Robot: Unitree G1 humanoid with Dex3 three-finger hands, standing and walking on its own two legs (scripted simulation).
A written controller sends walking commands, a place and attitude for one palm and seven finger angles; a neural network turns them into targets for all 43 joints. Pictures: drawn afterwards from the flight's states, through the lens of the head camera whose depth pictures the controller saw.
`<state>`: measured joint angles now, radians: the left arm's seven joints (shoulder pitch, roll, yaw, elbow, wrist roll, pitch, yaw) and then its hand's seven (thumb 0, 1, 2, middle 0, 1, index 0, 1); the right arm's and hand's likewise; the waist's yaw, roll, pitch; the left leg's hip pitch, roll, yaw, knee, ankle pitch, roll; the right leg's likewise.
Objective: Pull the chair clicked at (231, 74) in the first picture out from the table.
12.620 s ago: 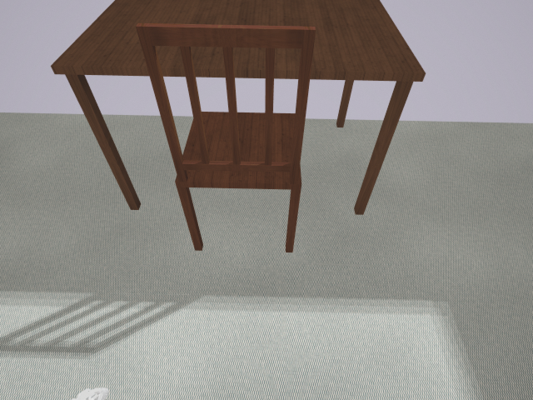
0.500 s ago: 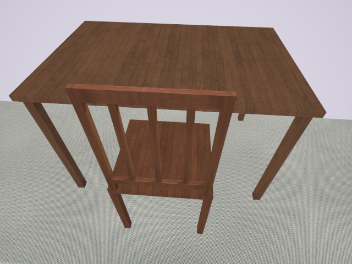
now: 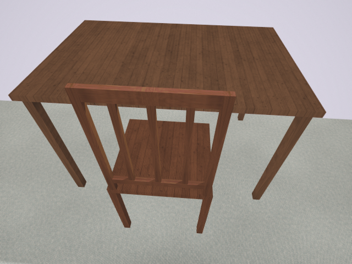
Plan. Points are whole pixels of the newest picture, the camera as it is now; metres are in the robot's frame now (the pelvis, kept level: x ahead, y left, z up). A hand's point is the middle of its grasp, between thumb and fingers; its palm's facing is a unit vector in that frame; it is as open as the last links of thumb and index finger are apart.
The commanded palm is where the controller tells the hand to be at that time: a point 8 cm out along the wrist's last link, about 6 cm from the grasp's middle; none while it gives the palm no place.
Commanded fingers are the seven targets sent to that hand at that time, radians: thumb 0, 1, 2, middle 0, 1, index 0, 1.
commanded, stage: look again from close up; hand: left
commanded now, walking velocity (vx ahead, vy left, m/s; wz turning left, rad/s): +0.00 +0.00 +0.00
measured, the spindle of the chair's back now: (155, 149) +0.46 +0.10 -0.06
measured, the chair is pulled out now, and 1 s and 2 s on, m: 0.00 0.00 0.00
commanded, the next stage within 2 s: raise the hand toward the chair's back in 0.54 s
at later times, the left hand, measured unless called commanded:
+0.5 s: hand out of the picture -0.04 +0.15 -0.17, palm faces +0.06 -0.99 -0.16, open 7.4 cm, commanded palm none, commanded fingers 0.00 0.90 0.90 -0.20 -0.30 -0.20 -0.30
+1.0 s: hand (128, 241) +0.18 +0.12 -0.04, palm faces -0.06 -1.00 +0.06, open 8.6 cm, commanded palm +0.12 +0.21 -0.07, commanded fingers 0.00 0.46 0.71 -0.16 -0.23 -0.16 -0.23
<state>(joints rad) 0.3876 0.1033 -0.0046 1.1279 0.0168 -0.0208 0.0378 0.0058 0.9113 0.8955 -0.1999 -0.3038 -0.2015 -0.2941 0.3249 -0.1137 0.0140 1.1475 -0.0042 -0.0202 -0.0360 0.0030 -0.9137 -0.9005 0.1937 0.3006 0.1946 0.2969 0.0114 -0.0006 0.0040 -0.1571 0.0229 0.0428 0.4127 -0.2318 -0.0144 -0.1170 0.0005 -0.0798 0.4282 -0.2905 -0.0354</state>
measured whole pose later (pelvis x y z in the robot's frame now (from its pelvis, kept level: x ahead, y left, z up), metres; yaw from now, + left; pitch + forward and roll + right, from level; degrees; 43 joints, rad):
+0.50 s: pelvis +0.00 +0.00 +0.00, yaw +0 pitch -1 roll +1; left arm 0.38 0.10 0.00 1.12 0.02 -0.02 0.04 0.01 0.91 0.90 -0.20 -0.30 -0.20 -0.29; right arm 0.32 -0.11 0.01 1.15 0.00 -0.02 -0.04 0.00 -0.91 -0.90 0.19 0.30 0.19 0.30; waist 0.01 0.00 0.00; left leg -0.16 0.03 0.05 0.41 -0.24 -0.02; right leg -0.12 0.00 -0.07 0.43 -0.29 -0.04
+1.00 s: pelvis -0.04 +0.00 -0.07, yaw +0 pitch +12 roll +1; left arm 0.35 0.08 0.01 0.15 -0.16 -0.57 -0.20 0.03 0.71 0.80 -0.17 -0.27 -0.18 -0.26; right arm 0.14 -0.27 -0.09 0.60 0.01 -0.27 0.00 0.01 -0.91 -0.90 0.19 0.30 0.19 0.30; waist -0.02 -0.05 -0.16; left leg -0.78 0.03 0.05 1.01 -0.44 -0.01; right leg -0.75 -0.03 -0.06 1.05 -0.49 -0.04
